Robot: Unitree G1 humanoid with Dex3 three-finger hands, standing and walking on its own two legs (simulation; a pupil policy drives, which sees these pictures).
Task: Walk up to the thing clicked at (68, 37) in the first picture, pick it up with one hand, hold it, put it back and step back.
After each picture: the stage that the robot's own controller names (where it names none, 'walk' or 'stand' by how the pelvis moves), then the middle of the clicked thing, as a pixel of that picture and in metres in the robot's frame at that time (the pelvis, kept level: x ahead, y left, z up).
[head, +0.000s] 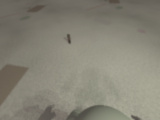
stand; (69, 39) +1.65 +0.58 -0.65
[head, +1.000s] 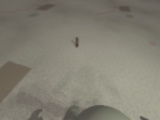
walk; (76, 42) +1.56 +0.28 -0.63
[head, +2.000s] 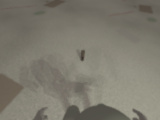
walk; (82, 55) +1.05 +0.12 -0.64
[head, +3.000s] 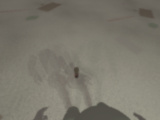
walk; (76, 73) +0.68 +0.17 -0.65
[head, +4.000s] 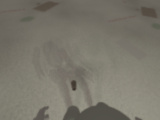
stand; (73, 85) +0.45 +0.17 -0.65
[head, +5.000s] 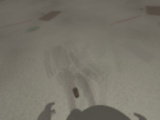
stand; (76, 93) +0.38 +0.21 -0.65
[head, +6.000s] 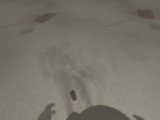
stand; (73, 96) +0.36 +0.22 -0.65
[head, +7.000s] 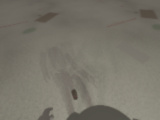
stand; (74, 95) +0.38 +0.21 -0.66
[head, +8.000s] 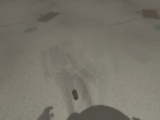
stand; (75, 95) +0.37 +0.20 -0.66
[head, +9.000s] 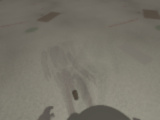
stand; (75, 95) +0.37 +0.20 -0.66
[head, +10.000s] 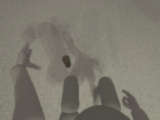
go down; (67, 62) +0.44 +0.20 -0.37
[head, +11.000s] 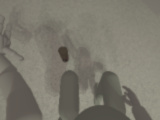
go down; (64, 55) +0.47 +0.21 -0.27
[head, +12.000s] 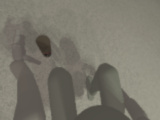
close in; (45, 48) +0.46 +0.25 -0.18
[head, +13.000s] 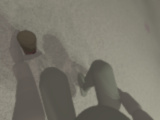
close; (29, 47) +0.45 +0.27 -0.16
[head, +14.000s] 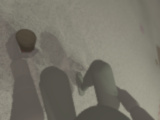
lift; (27, 46) +0.44 +0.27 -0.17
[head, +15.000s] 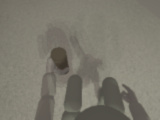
lift; (62, 63) +0.35 +0.20 +0.00
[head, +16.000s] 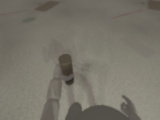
hold; (67, 71) +0.32 +0.17 +0.04
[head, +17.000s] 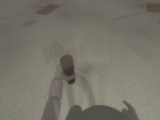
hold; (69, 71) +0.32 +0.16 +0.04
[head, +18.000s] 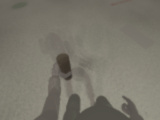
crouch; (65, 68) +0.34 +0.18 -0.01
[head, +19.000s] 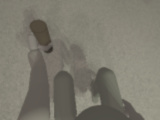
lower; (44, 40) +0.50 +0.24 -0.04
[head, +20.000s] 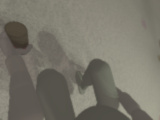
lower; (20, 42) +0.47 +0.28 -0.17
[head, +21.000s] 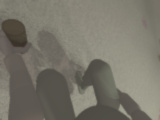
lower; (19, 40) +0.47 +0.29 -0.17
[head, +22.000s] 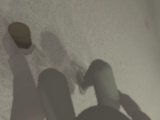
lower; (23, 42) +0.46 +0.28 -0.17
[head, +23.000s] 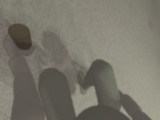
lower; (24, 43) +0.45 +0.28 -0.17
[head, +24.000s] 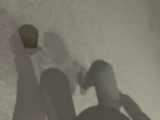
open; (30, 43) +0.46 +0.26 -0.17
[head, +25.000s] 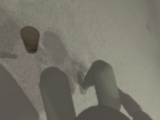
stand; (31, 43) +0.46 +0.26 -0.17
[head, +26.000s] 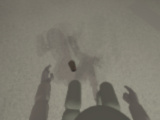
walk; (72, 66) +0.46 +0.19 -0.43
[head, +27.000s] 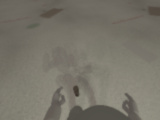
stand; (76, 91) +0.40 +0.17 -0.60
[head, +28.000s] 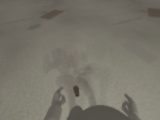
stand; (76, 91) +0.41 +0.18 -0.60
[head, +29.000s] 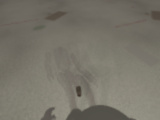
stand; (78, 91) +0.42 +0.16 -0.64
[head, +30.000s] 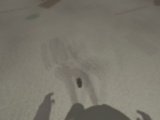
walk; (79, 83) +0.44 +0.14 -0.63
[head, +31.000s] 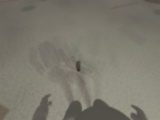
walk; (78, 66) +0.68 +0.16 -0.64
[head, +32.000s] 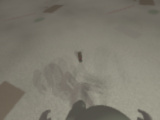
stand; (80, 57) +1.01 +0.29 -0.64
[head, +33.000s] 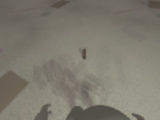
stand; (84, 54) +1.08 +0.16 -0.65
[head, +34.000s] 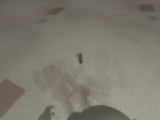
stand; (80, 58) +1.05 +0.21 -0.66
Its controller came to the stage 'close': yes
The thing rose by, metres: 0.69
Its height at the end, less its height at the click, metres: +0.00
